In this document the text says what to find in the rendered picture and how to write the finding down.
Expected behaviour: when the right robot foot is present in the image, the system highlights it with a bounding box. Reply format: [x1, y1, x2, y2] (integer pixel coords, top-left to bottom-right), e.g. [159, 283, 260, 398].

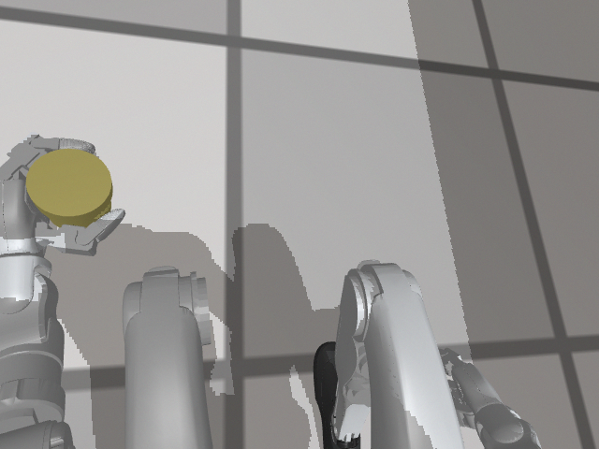
[314, 341, 360, 449]

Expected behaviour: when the right robot arm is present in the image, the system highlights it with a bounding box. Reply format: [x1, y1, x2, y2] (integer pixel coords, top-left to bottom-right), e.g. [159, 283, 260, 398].
[475, 404, 542, 449]

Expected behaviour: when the left robot arm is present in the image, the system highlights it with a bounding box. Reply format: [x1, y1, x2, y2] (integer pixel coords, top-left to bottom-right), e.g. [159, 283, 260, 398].
[0, 253, 76, 449]

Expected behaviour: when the right robot hand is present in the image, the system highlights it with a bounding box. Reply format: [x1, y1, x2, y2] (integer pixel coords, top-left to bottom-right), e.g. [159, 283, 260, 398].
[438, 348, 503, 429]

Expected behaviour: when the cup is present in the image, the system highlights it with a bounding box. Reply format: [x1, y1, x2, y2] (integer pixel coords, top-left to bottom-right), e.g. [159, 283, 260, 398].
[26, 149, 113, 228]

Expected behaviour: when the left robot hand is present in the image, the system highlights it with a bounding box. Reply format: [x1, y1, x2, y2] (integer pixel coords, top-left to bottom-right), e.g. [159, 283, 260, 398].
[0, 132, 125, 257]

